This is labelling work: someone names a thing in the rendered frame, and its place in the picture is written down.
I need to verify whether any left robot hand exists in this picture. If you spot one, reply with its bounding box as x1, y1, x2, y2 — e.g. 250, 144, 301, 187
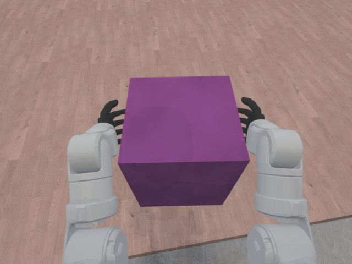
98, 100, 125, 145

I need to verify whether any right robot hand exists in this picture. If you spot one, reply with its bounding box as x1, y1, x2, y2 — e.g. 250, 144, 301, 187
237, 97, 265, 142

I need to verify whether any left robot upper arm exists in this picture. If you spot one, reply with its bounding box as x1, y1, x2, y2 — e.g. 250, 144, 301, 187
63, 227, 129, 264

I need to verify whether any carton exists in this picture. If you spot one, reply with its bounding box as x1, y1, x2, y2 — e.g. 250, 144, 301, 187
118, 76, 250, 207

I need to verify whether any right robot upper arm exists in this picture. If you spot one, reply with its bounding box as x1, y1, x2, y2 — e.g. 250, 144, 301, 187
247, 223, 317, 264

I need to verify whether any robot right forearm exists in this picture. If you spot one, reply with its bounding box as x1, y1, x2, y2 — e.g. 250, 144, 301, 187
246, 119, 317, 263

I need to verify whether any robot left forearm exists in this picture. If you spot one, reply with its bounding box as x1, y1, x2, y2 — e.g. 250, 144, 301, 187
62, 123, 119, 264

